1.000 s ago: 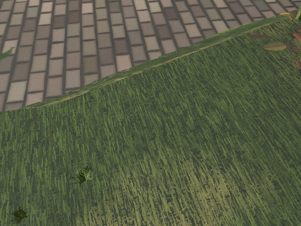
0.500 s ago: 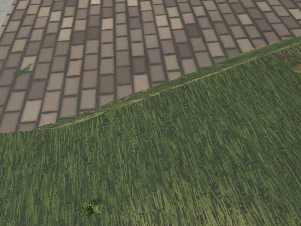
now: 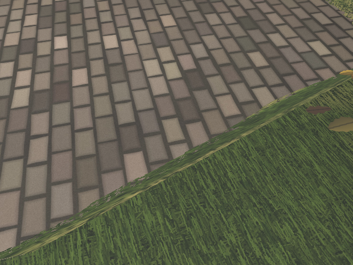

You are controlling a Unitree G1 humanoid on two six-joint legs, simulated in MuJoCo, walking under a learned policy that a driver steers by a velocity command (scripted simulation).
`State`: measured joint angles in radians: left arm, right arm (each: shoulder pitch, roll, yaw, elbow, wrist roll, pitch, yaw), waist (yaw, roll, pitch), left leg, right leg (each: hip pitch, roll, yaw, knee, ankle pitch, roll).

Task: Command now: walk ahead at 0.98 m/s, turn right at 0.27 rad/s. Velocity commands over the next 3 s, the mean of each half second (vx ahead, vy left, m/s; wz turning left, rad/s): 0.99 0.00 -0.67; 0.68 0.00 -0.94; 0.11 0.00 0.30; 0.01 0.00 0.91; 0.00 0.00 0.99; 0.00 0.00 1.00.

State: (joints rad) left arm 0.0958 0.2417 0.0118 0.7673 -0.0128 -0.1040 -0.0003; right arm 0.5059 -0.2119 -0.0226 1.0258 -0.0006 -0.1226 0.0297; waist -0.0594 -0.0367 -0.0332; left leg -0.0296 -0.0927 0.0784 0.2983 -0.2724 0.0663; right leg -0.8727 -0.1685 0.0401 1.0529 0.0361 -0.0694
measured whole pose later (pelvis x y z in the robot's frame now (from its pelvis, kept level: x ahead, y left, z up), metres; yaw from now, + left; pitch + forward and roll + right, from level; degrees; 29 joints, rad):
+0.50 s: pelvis +0.46 -0.08 +0.00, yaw -21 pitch +0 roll +0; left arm 0.49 0.21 0.05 0.81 -0.03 -0.08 -0.01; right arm 0.00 -0.26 0.00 0.60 -0.03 -0.16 0.00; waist 0.08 0.03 0.02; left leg -0.72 0.09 -0.16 0.80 -0.04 -0.02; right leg -0.09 0.19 0.19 0.38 -0.26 -0.15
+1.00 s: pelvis +0.82 -0.19 -0.01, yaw -49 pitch +1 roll +4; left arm 0.04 0.34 0.07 0.57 -0.01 -0.01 -0.05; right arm 0.28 -0.34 -0.09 0.81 0.03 -0.07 -0.03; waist -0.10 -0.03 0.12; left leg -0.03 0.00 0.22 0.38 -0.35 -0.01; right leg -0.68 -0.05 -0.03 0.73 -0.03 -0.04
